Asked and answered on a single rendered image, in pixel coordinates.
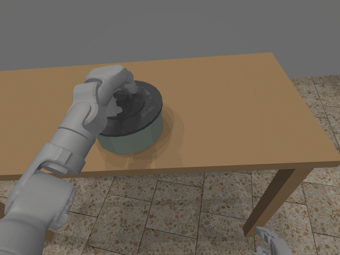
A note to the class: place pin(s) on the right robot hand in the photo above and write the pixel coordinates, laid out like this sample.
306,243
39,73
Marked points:
278,246

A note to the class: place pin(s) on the table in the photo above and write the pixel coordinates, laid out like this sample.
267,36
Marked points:
220,114

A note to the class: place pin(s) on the lid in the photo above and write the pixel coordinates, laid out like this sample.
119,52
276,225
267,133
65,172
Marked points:
141,111

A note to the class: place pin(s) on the pot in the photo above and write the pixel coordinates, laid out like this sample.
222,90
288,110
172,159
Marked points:
134,142

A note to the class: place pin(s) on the knob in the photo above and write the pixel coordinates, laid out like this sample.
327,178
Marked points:
122,97

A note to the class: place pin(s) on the left robot upper arm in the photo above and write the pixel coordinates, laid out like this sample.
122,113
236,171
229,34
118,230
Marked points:
43,204

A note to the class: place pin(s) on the left robot hand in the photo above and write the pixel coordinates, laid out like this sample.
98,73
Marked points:
116,75

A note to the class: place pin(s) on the robot left forearm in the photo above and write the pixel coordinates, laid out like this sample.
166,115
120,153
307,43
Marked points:
67,149

